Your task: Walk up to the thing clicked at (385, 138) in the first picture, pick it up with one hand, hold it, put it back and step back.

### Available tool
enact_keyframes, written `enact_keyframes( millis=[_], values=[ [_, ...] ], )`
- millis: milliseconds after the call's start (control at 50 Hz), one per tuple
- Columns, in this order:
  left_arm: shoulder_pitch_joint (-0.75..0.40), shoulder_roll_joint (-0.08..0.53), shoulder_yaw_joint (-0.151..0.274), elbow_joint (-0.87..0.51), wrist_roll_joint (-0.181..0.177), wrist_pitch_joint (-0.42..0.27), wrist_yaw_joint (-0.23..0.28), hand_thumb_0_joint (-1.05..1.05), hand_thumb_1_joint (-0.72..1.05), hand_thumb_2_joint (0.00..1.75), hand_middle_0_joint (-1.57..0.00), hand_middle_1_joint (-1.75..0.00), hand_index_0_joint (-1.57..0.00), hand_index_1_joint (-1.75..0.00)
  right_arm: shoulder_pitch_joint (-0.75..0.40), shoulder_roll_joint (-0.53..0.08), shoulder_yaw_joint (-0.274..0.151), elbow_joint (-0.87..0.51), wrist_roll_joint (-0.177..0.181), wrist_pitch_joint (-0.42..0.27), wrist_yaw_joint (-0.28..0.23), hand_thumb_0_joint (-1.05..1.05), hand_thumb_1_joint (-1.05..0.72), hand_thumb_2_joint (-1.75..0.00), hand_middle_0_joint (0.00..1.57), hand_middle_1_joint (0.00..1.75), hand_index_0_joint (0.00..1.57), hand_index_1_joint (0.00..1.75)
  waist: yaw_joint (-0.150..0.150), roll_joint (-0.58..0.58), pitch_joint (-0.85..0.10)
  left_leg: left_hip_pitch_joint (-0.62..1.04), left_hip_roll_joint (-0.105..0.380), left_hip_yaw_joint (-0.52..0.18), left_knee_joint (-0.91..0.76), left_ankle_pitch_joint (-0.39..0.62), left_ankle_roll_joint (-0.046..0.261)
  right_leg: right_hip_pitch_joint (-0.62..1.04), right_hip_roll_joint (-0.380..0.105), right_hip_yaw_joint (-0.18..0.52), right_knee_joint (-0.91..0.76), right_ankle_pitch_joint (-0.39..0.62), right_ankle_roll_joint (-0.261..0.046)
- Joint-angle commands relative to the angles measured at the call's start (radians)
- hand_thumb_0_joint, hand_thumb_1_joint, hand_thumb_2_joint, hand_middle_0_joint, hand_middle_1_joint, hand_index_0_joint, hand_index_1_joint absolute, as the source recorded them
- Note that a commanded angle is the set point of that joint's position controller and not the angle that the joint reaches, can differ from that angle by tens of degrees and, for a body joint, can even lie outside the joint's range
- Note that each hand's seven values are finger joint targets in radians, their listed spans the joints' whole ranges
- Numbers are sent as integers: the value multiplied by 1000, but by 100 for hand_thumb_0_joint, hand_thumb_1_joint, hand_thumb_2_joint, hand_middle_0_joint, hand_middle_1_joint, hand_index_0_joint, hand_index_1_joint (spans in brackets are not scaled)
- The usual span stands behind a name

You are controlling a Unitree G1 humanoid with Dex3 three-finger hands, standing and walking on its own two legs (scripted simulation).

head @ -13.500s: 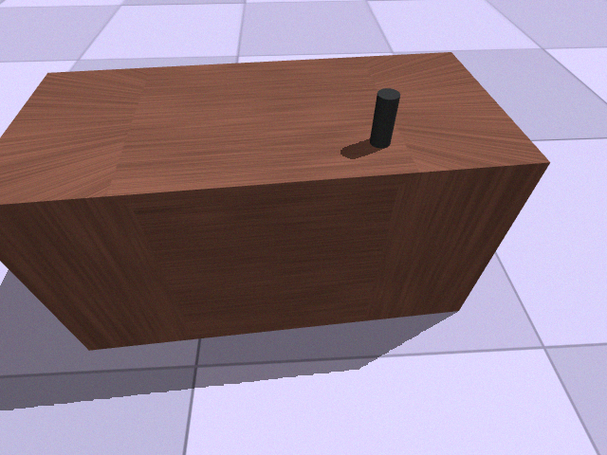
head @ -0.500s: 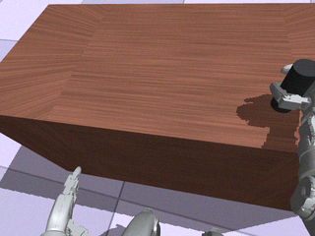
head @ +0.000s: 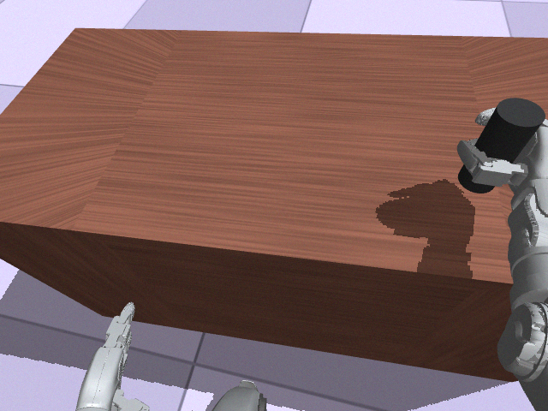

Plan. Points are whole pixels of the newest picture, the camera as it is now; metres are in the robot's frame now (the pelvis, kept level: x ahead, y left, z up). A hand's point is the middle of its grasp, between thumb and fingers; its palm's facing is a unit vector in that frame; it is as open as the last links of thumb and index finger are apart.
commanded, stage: settle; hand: right
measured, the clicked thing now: (495, 149) +0.49 -0.22 +0.10
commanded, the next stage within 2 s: lift in 0.40 s
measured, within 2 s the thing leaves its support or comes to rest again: neither
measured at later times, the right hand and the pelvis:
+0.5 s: hand (493, 135) +0.49 -0.20 +0.12, palm faces +0.13 +0.99 +0.02, open 7.1 cm; pelvis +0.01 +0.00 +0.01, yaw +0 degrees
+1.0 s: hand (509, 132) +0.45 -0.19 +0.17, palm faces +0.13 +0.99 +0.01, open 7.1 cm; pelvis +0.01 +0.00 +0.03, yaw +0 degrees
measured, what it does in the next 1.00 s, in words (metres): stands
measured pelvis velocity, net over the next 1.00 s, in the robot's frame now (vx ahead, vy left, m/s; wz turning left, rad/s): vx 0.01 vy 0.00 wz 0.01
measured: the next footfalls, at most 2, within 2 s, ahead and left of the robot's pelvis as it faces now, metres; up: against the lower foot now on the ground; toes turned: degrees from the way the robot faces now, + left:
none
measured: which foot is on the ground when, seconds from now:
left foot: down 0.00-1.00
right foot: down 0.00-1.00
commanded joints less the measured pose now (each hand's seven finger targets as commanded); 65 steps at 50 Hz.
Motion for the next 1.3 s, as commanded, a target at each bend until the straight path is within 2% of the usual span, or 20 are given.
enact_keyframes(
  millis=[0, 40, 80, 140, 260, 320, 380, 420, 480, 500, 540, 600, 660, 800, 900, 920, 1000, 1060, 1120, 1280],
  values=[
    [22, 168, 95, -165, -6, -50, 21, 0, -55, 5, -5, -5, -5, -5, -468, -273, -37, -267, 12, -66, -6, 0, -47, -127, 136, 140, 137, 140, -6, -106, -492, 332, -37, 4, -67, 356, 37, 230, 29, 15, -124, 427, -2],
    [31, 143, 90, -158, -13, -51, 15, 0, -55, 5, -5, -5, -5, -5, -423, -180, 17, -214, 17, -54, 7, 0, -46, -127, 136, 140, 138, 140, 8, -87, -444, 319, -37, 6, -77, 344, 35, 225, 30, 13, -135, 409, -4],
    [1, 173, 106, -194, -15, -54, 24, 0, -55, 5, -5, -5, -5, -5, -488, -289, -36, -292, 17, -62, -4, 0, -49, -125, 136, 139, 138, 139, -4, -102, -478, 327, -38, 5, -88, 339, 32, 255, 28, 13, -138, 415, -2],
    [37, 127, 68, -124, -12, -52, 17, 0, -55, 5, -5, -5, -5, -5, -437, -213, 4, -225, 19, -45, 4, 0, -49, -128, 136, 141, 138, 141, -13, -104, -420, 306, -37, 4, -95, 328, 34, 243, 29, 10, -149, 408, -1],
    [28, 137, 81, -92, -14, -55, 23, 0, -56, 6, -5, -5, -4, -5, -450, -212, 6, -241, 26, -40, 5, 0, -48, -130, 135, 142, 137, 142, -14, -97, -406, 335, -33, -3, -113, 333, 32, 239, 33, 3, -165, 389, -6],
    [-41, 160, 80, -168, -16, -61, 27, 0, -55, 5, -5, -5, -4, -5, -511, -284, -26, -342, 26, -48, -2, 0, -50, -131, 136, 143, 137, 143, -33, -107, -519, 412, -31, -3, -112, 390, 31, 291, 33, 4, -167, 453, -2],
    [33, 135, 66, -99, -21, -53, 23, 0, -56, 6, -5, -5, -4, -5, -413, -181, 16, -216, 34, -23, 6, 0, -49, -128, 134, 140, 136, 140, -10, -57, -402, 364, -37, 7, -127, 375, 32, 276, 30, 7, -183, 448, -4],
    [-18, 175, 99, -121, -18, -56, 31, 0, -56, 6, -5, -4, -4, -5, -501, -290, -28, -321, 24, -40, -5, 0, -52, -131, 135, 142, 137, 142, -25, -113, -490, 379, -35, 3, -119, 404, 35, 325, 26, 9, -180, 508, 5],
    [30, 113, 53, -46, -19, -53, 20, 0, -56, 6, -5, -5, -4, -5, -438, -176, 22, -228, 35, -20, 6, 0, -50, -131, 134, 142, 136, 142, -26, -83, -387, 360, -38, 7, -132, 371, 35, 288, 28, 8, -193, 475, 3],
    [9, 117, 55, -48, -21, -54, 20, 0, -55, 5, -5, -5, -5, -5, -428, -203, 12, -220, 32, -20, 6, 0, -46, -131, 134, 142, 136, 142, -30, -93, -382, 362, -34, 1, -135, 372, 34, 278, 31, 1, -193, 460, 1],
    [-57, 187, 107, -146, -19, -62, 30, 0, -54, 5, -5, -5, -5, -5, -494, -263, -11, -328, 27, -29, -3, 0, -45, -133, 135, 144, 137, 144, -33, -85, -509, 420, -33, 0, -136, 396, 31, 333, 30, 3, -197, 467, -1],
    [24, 138, 74, -84, -25, -52, 20, 0, -54, 5, -5, -5, -5, -5, -422, -166, 31, -298, 44, -7, 1, 0, -44, -132, 135, 143, 137, 143, -43, -87, -431, 404, -41, 13, -147, 396, 33, 348, 27, 6, -218, 512, 7],
    [-24, 173, 106, -95, -25, -55, 27, 0, -54, 5, -5, -5, -5, -5, -453, -228, 3, -367, 40, -4, -12, 0, -47, -131, 135, 143, 137, 143, -50, -85, -476, 443, -36, 6, -156, 422, 34, 360, 31, -2, -224, 515, 4],
    [-1, 112, 54, -29, -30, -49, 23, 0, -54, 5, -5, -5, -5, -5, -338, -129, 54, -416, 61, 39, -22, 0, -49, -131, 136, 143, 138, 143, -92, -93, -378, 474, -40, 17, -203, 378, 35, 375, 30, -9, -277, 491, 10],
    [-47, 172, 118, -56, -39, -54, 44, 0, -53, 4, -5, -5, -5, -5, -303, -164, 32, -559, 77, 82, -48, 0, -50, -130, 136, 142, 138, 142, -97, -41, -360, 524, -34, 13, -243, 359, 26, 397, 32, -17, -313, 431, -3],
    [-17, 131, 93, -5, -37, -51, 42, 0, -54, 4, -4, -5, -5, -5, -313, -87, 96, -658, 83, 87, -45, 0, -47, -130, 135, 142, 137, 142, -111, -88, -362, 532, -33, 19, -245, 360, 29, 429, 34, -19, -326, 438, 1],
    [-34, 99, 53, -29, -45, -51, 52, 0, -54, 4, -4, -5, -4, -4, -192, -63, 94, -668, 97, 150, -59, 0, -49, -128, 136, 141, 137, 141, -120, -8, -286, 549, -32, 25, -279, 337, 26, 426, 29, -14, -362, 411, -5],
    [-25, 139, 99, 6, -42, -48, 61, 0, -54, 4, -4, -5, -4, -4, -185, -73, 100, -781, 98, 193, -68, 0, -48, -129, 136, 142, 138, 142, -121, -40, -274, 553, -28, 25, -295, 353, 27, 475, 28, -16, -378, 432, -4],
    [-47, 100, 72, 28, -44, -54, 60, 0, -54, 5, -4, -5, -4, -5, -146, -5, 146, -850, 110, 229, -64, 0, -50, -130, 137, 143, 139, 143, -128, -31, -241, 566, -25, 27, -319, 321, 23, 485, 30, -17, -403, 387, -6],
    [-111, 85, 54, 67, -42, -72, 64, 0, -54, 5, -4, -4, -4, -4, -55, -6, 126, -978, 125, 327, -78, 0, -51, -130, 140, 145, 141, 145, -146, -9, -180, 601, -22, 34, -371, 269, 18, 505, 31, -14, -452, 330, -13]
  ],
)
